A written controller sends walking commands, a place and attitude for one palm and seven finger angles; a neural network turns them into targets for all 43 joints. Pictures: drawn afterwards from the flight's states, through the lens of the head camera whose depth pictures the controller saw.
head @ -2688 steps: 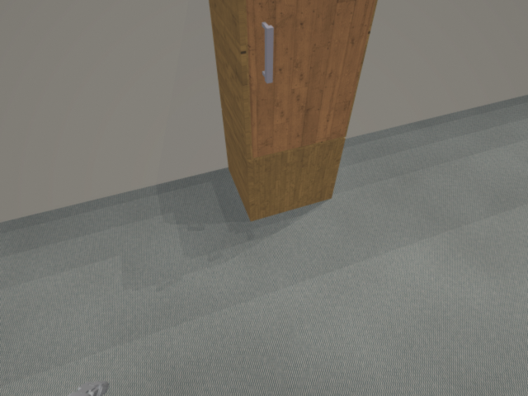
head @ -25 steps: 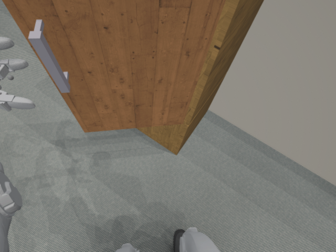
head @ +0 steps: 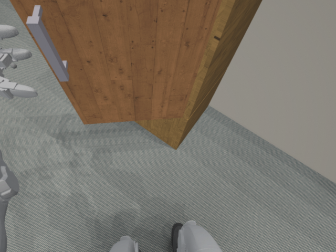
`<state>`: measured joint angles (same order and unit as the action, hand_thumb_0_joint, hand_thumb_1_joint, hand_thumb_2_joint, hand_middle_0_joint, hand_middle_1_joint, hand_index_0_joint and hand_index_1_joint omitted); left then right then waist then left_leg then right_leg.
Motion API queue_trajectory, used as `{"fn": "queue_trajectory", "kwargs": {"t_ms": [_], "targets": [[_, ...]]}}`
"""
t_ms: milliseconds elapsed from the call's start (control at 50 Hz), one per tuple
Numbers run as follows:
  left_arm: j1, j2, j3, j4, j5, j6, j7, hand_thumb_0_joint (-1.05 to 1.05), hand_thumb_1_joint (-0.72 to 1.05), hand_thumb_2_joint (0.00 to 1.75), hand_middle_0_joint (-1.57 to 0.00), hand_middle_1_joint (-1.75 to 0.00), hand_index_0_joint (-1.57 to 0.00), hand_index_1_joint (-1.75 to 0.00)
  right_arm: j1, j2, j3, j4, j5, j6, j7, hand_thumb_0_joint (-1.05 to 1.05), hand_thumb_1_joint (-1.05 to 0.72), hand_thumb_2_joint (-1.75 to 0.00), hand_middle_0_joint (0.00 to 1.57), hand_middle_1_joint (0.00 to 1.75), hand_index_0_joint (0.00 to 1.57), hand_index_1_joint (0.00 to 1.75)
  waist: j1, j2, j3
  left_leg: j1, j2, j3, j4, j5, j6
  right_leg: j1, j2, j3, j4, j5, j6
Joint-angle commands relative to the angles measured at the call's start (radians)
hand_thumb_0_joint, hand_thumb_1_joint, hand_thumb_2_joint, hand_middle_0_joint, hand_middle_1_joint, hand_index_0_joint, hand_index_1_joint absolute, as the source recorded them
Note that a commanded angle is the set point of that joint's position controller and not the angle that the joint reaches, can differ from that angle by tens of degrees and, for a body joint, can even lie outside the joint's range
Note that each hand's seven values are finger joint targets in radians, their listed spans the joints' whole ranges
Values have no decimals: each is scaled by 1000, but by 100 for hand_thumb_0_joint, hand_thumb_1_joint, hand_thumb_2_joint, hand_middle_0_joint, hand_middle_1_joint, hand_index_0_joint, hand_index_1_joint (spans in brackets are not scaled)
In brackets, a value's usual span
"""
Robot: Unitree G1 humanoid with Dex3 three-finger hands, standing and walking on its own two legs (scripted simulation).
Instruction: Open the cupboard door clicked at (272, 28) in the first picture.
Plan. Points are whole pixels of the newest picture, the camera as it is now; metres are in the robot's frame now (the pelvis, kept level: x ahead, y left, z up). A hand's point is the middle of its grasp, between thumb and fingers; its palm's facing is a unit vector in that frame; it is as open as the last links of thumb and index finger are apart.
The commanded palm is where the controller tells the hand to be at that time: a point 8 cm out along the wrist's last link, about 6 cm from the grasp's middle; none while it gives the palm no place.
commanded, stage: move the hooked fingers beside the handle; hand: left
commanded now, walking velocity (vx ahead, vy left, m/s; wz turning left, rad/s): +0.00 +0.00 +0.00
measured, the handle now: (52, 47) +0.55 +0.22 +0.10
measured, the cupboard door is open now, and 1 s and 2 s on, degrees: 42 42 42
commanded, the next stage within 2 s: slide the fingers in behind the handle in 0.52 s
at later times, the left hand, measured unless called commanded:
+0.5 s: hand (5, 70) +0.48 +0.30 +0.10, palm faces +0.03 -1.00 +0.01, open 13.9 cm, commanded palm +0.46 +0.34 +0.10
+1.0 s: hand (26, 67) +0.49 +0.26 +0.10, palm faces +0.03 -1.00 +0.00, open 13.9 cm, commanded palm +0.47 +0.31 +0.10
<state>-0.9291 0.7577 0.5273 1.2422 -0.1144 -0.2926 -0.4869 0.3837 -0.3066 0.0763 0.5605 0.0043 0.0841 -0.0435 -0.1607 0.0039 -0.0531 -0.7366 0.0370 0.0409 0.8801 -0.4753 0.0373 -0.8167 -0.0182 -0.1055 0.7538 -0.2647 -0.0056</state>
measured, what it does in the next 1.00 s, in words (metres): stands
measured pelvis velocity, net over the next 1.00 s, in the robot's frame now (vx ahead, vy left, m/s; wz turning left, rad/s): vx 0.01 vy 0.01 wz -0.01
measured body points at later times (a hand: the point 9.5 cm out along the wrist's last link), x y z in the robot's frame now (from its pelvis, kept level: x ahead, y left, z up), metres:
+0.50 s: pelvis +0.00 +0.01 +0.00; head +0.13 +0.04 +0.43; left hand +0.48 +0.36 +0.10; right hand +0.00 -0.27 -0.10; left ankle -0.04 +0.09 -0.70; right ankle +0.05 -0.13 -0.70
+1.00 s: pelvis +0.01 +0.01 +0.00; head +0.13 +0.03 +0.43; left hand +0.49 +0.32 +0.10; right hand +0.02 -0.26 -0.11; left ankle -0.04 +0.09 -0.70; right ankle +0.05 -0.13 -0.70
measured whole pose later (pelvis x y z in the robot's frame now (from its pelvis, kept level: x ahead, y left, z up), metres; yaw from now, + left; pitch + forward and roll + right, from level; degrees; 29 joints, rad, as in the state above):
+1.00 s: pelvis +0.01 +0.01 +0.00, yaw -1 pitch +19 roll -3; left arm -0.85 0.65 0.50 1.13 -0.14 -0.30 -0.44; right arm 0.41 -0.28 0.06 0.57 0.00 0.10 -0.02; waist -0.15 0.02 -0.08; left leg -0.72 0.04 0.05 0.88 -0.49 0.04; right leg -0.80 -0.01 -0.09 0.75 -0.27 0.00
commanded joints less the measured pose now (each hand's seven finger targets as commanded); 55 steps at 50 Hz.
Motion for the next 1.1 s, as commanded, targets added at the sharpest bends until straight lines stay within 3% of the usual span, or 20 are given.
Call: {"fn": "queue_trajectory", "kwargs": {"t_ms": [0, 160, 240, 280, 300, 360, 380, 400, 440, 480, 600, 640, 680, 740, 760, 900, 940, 980, 1020, 1080], "targets": [[-398, 356, 51, -202, -24, -76, -11, 0, -50, 30, -30, -120, -30, -120, 198, -192, -77, -34, -1, -15, -20, 0, -90, -90, 20, 30, 20, 30, -5, 138, -473, 144, -11, -77, -112, 446, -22, 358, 48, 80, -19, 278, -21], [-352, 412, 91, -194, -27, -60, -28, 0, -50, 30, -30, -120, -30, -120, 217, -201, -80, -41, -1, -7, -15, 0, -90, -90, 20, 30, 20, 30, 7, 137, -471, 95, -15, -64, -113, 421, -13, 384, 49, 87, -18, 295, -21], [-318, 457, 143, -263, -33, -80, -36, 0, -50, 30, -30, -120, -30, -120, 224, -203, -93, -51, -7, -7, -9, 0, -90, -90, 20, 30, 20, 30, 35, 190, -540, 154, -13, -71, -106, 518, -22, 404, 55, 84, -3, 342, -29], [-296, 398, 110, -265, -46, -78, -45, 0, -50, 30, -30, -120, -30, -120, 220, -198, -92, -50, -4, -5, -3, 0, -90, -90, 20, 30, 20, 30, 28, 204, -507, 186, -7, -72, -107, 532, -28, 356, 58, 74, -12, 316, -26], [-290, 388, 106, -262, -51, -75, -46, 0, -50, 30, -30, -120, -30, -120, 221, -200, -94, -48, -3, -3, -2, 0, -90, -90, 20, 30, 20, 30, 22, 166, -491, 186, -5, -76, -108, 528, -26, 349, 60, 71, -16, 307, -24], [-271, 354, 86, -238, -62, -62, -55, 0, -50, 30, -30, -120, -30, -120, 215, -198, -91, -47, -1, -1, -2, 0, -90, -90, 20, 30, 20, 30, 22, 182, -450, 189, -5, -76, -111, 535, -29, 318, 62, 65, -19, 294, -25], [-296, 330, 60, -237, -60, -56, -55, 0, -50, 30, -30, -120, -30, -120, 213, -198, -89, -41, 1, 2, -3, 0, -90, -90, 20, 30, 20, 30, 6, 164, -423, 184, -5, -77, -113, 513, -27, 298, 61, 63, -24, 278, -21], [-325, 327, 51, -254, -58, -57, -52, 0, -50, 30, -30, -120, -30, -120, 215, -198, -90, -40, 0, 2, -5, 0, -90, -90, 20, 30, 20, 30, 2, 166, -428, 191, -4, -79, -115, 502, -27, 294, 61, 63, -26, 267, -20], [-330, 350, 69, -298, -57, -70, -49, 0, -50, 30, -30, -120, -30, -120, 217, -198, -94, -39, -3, 2, -8, 0, -90, -90, 20, 30, 20, 30, 19, 241, -489, 262, -2, -90, -106, 592, -49, 278, 62, 59, -16, 276, -27], [-340, 286, 29, -302, -62, -74, -42, 0, -50, 30, -30, -120, -30, -120, 216, -190, -94, -33, -5, 2, -6, 0, -90, -90, 20, 30, 20, 30, 4, 209, -481, 294, 5, -99, -98, 632, -57, 249, 65, 50, -17, 275, -24], [-334, 279, 21, -248, -51, -57, -16, 0, -50, 30, -30, -120, -30, -120, 198, -189, -88, -32, -3, 0, -6, 0, -90, -90, 20, 30, 20, 30, 5, 179, -423, 234, 3, -99, -100, 588, -57, 251, 61, 49, -12, 263, -24], [-392, 259, 0, -302, -46, -68, -7, 0, -50, 30, -30, -120, -30, -120, 195, -184, -88, -32, -6, -3, -7, 0, -90, -90, 20, 30, 20, 30, 3, 243, -466, 286, 5, -105, -98, 628, -69, 235, 61, 47, -6, 263, -27], [-364, 223, -13, -272, -52, -68, 4, 0, -50, 30, -30, -120, -30, -120, 195, -181, -89, -32, -6, -6, -5, 0, -90, -90, 20, 30, 20, 30, -4, 181, -454, 278, 8, -107, -94, 620, -67, 231, 63, 43, -9, 258, -23], [-375, 225, -4, -293, -57, -77, 11, 0, -50, 30, -30, -120, -30, -120, 190, -180, -86, -35, -7, -8, -3, 0, -90, -90, 20, 30, 20, 30, 9, 220, -487, 287, 7, -109, -94, 655, -73, 254, 61, 46, 2, 286, -29], [-362, 234, 9, -312, -54, -79, 17, 0, -50, 30, -30, -120, -30, -120, 193, -179, -90, -35, -10, -8, -1, 0, -90, -90, 20, 30, 20, 30, 15, 205, -511, 295, 8, -109, -88, 672, -72, 264, 61, 47, 3, 297, -27], [-325, 215, 9, -314, -49, -70, 51, 0, -50, 30, -30, -120, -30, -120, 185, -173, -90, -46, -6, -6, 6, 0, -90, -90, 20, 30, 20, 30, 20, 142, -475, 215, 0, -88, -107, 575, -45, 332, 58, 58, -8, 314, -24], [-338, 235, 28, -369, -51, -87, 59, 0, -50, 30, -30, -120, -30, -120, 188, -171, -94, -46, -7, -7, 4, 0, -90, -90, 20, 30, 20, 30, 30, 189, -529, 249, 0, -89, -106, 625, -52, 351, 56, 62, -2, 345, -26], [-301, 194, 10, -340, -55, -83, 63, 0, -50, 30, -30, -120, -30, -120, 184, -166, -93, -43, -5, -10, 6, 0, -90, -90, 20, 30, 20, 30, 29, 171, -496, 233, 0, -81, -108, 611, -49, 351, 56, 63, -9, 347, -25], [-305, 190, 7, -311, -62, -81, 65, 0, -50, 30, -30, -120, -30, -120, 183, -168, -91, -42, -3, -11, 3, 0, -90, -90, 20, 30, 20, 30, 20, 115, -454, 182, -4, -76, -118, 538, -33, 375, 56, 67, -16, 339, -24], [-321, 217, 17, -296, -45, -76, 73, 0, -50, 30, -30, -120, -30, -120, 184, -171, -90, -37, -3, -13, -1, 0, -90, -90, 20, 30, 20, 30, 19, 117, -450, 137, -12, -60, -128, 447, -20, 398, 49, 81, -22, 319, -20]]}}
